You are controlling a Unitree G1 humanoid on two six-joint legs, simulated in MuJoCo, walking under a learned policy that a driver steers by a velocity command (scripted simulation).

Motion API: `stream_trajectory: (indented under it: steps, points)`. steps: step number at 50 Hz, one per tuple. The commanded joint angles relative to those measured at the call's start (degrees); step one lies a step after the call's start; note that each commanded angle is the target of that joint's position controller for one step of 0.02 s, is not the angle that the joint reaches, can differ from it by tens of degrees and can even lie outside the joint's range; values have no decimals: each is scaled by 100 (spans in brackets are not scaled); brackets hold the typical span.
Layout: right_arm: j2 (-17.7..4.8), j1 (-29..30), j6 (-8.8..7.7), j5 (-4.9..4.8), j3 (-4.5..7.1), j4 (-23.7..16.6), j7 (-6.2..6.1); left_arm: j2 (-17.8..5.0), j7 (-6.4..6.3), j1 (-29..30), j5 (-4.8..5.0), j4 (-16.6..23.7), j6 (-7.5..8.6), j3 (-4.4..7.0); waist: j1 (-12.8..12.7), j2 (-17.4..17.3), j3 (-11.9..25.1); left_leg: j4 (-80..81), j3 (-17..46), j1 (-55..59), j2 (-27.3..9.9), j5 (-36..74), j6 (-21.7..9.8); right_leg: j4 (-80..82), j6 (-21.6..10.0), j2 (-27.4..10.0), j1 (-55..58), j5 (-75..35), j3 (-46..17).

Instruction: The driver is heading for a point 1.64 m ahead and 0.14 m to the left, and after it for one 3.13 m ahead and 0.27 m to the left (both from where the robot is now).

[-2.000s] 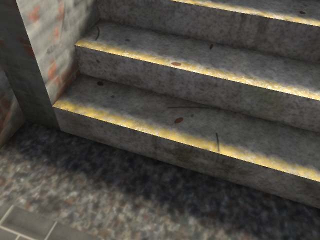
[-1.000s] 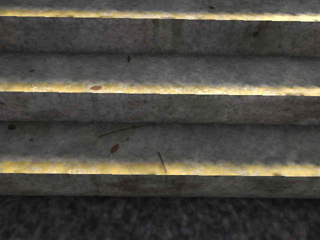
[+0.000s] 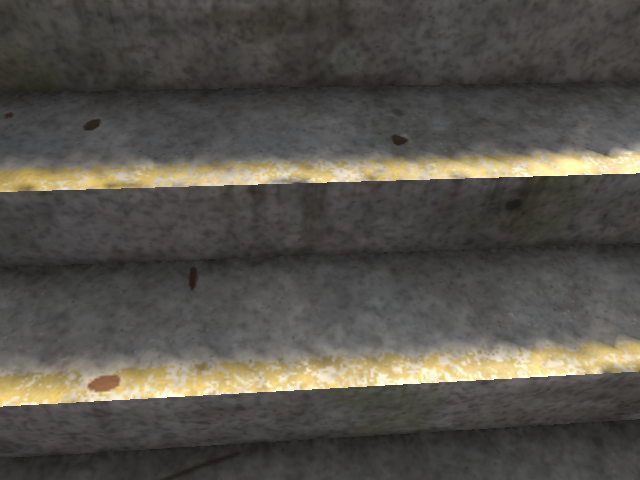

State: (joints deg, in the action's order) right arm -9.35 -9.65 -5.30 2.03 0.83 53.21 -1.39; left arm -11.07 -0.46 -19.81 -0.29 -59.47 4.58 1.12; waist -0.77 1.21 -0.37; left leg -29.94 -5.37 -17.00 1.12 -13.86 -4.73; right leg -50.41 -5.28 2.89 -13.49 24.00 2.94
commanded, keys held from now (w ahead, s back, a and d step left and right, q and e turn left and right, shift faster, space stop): w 1.00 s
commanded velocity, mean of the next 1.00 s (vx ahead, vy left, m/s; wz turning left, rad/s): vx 0.50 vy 0.00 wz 0.00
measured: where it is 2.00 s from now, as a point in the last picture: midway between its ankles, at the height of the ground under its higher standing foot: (384, 98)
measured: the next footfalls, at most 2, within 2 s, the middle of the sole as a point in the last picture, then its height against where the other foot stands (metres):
right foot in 0.48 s outside the picture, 0.19 m higher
left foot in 1.00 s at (328, 323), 0.19 m higher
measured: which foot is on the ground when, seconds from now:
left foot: down 0.00-0.50, up 0.52-0.98, down 1.00-1.00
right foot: up 0.00-0.46, down 0.48-1.00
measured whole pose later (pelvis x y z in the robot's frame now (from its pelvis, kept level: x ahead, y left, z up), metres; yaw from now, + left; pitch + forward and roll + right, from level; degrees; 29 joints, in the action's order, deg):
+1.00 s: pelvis +0.47 -0.06 +0.22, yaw +0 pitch +5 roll +4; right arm -0.4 4.4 -0.3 -1.2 -5.1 37.4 -0.6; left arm -4.7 -2.6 -33.2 1.1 -64.9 6.5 0.0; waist -4.0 1.0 -0.4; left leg -78.5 -13.0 -59.1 0.0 -25.5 -10.4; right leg -9.4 -4.9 -1.8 1.0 9.6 6.4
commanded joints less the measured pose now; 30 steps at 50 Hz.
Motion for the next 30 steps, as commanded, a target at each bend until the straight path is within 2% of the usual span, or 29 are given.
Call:
stream_trajectory:
  steps: [1,2,3,4,6,7,8,9,10,11,13,14,16,17,18,19,20,21,22,23,24,25,26,27,28,29,30]
  points:
    - [-1078,-1578,114,-143,336,336,60,-312,-19,-255,-218,277,-48,77,208,-546,170,1521,2839,1667,-2247,709,-1484,-3509,26,-296,-2659,195,-429]
    - [-719,-1206,149,-145,240,310,124,-375,43,120,-255,394,-68,139,113,-490,-303,1863,2599,1140,-1894,-918,-1227,-3775,21,-413,-3039,-79,-354]
    - [-537,-1121,151,-118,169,351,138,-339,97,325,-245,479,-107,159,26,-513,-561,2007,2328,824,-1621,-1231,-1018,-4067,55,-468,-3300,-356,-322]
    - [-478,-1159,132,-121,136,396,88,-252,140,354,-256,542,-163,146,-58,-450,-622,2052,2006,555,-1456,-896,-908,-4113,119,-547,-3343,-663,-312]
    - [-499,-1467,56,-82,129,604,81,6,173,432,-261,643,-224,87,-99,-256,-483,1842,1607,413,-1315,216,-885,-4623,214,-528,-3543,-1014,-141]
    - [-529,-1651,22,-88,127,692,77,97,132,662,-259,762,-250,56,-18,-293,-397,1730,1539,504,-1369,1000,-979,-5157,253,-471,-3844,-824,-34]
    - [-602,-1750,-17,-84,134,716,69,103,90,836,-265,926,-271,44,-13,-257,-330,1659,1485,576,-1403,1329,-1020,-5266,294,-519,-4104,-748,-71]
    - [-656,-2166,-56,-48,165,875,96,325,-31,1140,-199,1067,-334,-7,191,-674,-244,1765,1772,976,-1634,1125,-1258,-6866,239,-326,-4893,-125,175]
    - [-727,-2329,-74,-56,155,947,106,375,-139,1629,-179,1462,-360,-73,236,-698,-414,1845,1972,1369,-1847,409,-1220,-7487,110,-472,-5951,258,-105]
    - [-659,-2432,-84,-31,119,1001,101,439,-189,2157,-190,1821,-358,-136,312,-651,-557,1919,2034,1619,-1934,-268,-1088,-7792,-3,-567,-6714,490,-305]
    - [-535,-2500,-76,-32,19,1098,54,466,-194,2731,-174,2303,-324,-251,306,-333,-718,2079,1858,1598,-1784,-1103,-812,-7488,-97,-631,-7220,637,-336]
    - [-496,-2615,-85,-14,-30,1177,57,587,-207,2872,-141,2436,-308,-318,383,-503,-720,2103,1876,1656,-1787,-1061,-815,-7984,-145,-558,-7574,757,-222]
    - [-572,-2448,-116,-93,-89,1195,23,570,-190,2988,-117,2735,-333,-400,226,-331,-789,2294,1593,1400,-1698,-1170,-665,-7423,-93,-719,-7564,766,-77]
    - [-500,-2441,-49,-195,-143,1302,-5,688,-135,3213,-162,3016,-338,-527,141,-238,-839,2538,1296,896,-1408,-1011,-519,-6322,-69,-926,-7024,583,134]
    - [-528,-2406,2,-201,-169,1306,-66,655,-87,3385,-156,3197,-352,-552,221,-274,-860,2838,1187,678,-1305,-233,-599,-5736,-2,-894,-6605,477,369]
    - [-626,-2219,81,-225,-153,1136,-96,492,-17,3140,-197,3201,-409,-550,199,-121,-648,3196,860,346,-1148,1451,-765,-4574,46,-877,-5426,159,751]
    - [-688,-2325,104,-341,-111,1203,-173,790,-36,3252,-98,3357,-437,-680,281,-635,-347,3592,712,331,-1327,2856,-785,-3447,-139,-914,-4133,441,669]
    - [-628,-1966,68,-405,-161,953,-138,616,-39,2425,27,2932,-393,-589,-85,-561,364,2845,109,197,-1133,6608,-815,-2858,-271,-448,-2210,65,1012]
    - [-1225,-2070,-20,-357,-28,842,-76,295,-76,1413,85,2578,-393,-419,-452,-1059,1263,1663,102,797,-1386,9367,-757,-2728,-323,-8,-1221,66,1119]
    - [-1673,-2095,-57,-434,140,808,-23,101,-84,534,69,2360,-385,-291,-911,-1560,2166,430,236,1684,-1628,10698,-672,-2147,-406,180,-634,184,796]
    - [-1820,-1799,-121,-440,274,679,66,-297,-44,-101,-152,2130,-341,-106,-1249,-1451,2623,-1162,238,1852,-1494,9995,-462,-1146,-524,84,-15,299,99]
    - [-1364,-1860,-242,-480,238,349,290,-912,-119,-554,-259,1754,-383,109,-1148,262,2731,-3186,467,-230,-689,6968,-206,617,-1111,-1310,1048,865,-2933]
    - [-980,-1700,-253,-134,309,207,479,-1446,-203,-111,-176,1721,-588,343,-939,1566,2931,-6287,904,-1141,537,1122,-24,3232,-1454,-2051,814,1934,-6083]
    - [-373,-1439,-147,105,246,-231,446,-1208,-156,574,-102,1558,-561,335,-288,690,1919,-7633,1790,-2120,229,968,-48,3350,-1032,-2230,-123,2599,-5569]
    - [-154,-1000,-21,118,178,-599,361,-718,-101,943,-95,1251,-510,222,9,111,824,-8018,1233,-2675,50,1070,-50,3128,-909,-2047,-1014,3129,-4802]
    - [98,-460,30,148,122,-918,224,-207,-72,846,-130,816,-431,105,99,-156,-41,-8623,1110,-3397,32,936,-142,2848,-736,-1924,-1619,2795,-4084]
    - [344,-407,78,154,10,-1201,112,236,-8,678,-218,534,-256,5,346,-164,-179,-8956,1293,-3726,-26,984,-272,2713,-517,-1679,-1760,1742,-3211]
Keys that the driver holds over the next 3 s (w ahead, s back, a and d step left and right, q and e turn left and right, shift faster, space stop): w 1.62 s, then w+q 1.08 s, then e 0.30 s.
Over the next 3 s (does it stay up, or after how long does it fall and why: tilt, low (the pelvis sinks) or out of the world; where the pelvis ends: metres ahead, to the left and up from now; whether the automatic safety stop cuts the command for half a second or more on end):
stays up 1.56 0.12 0.94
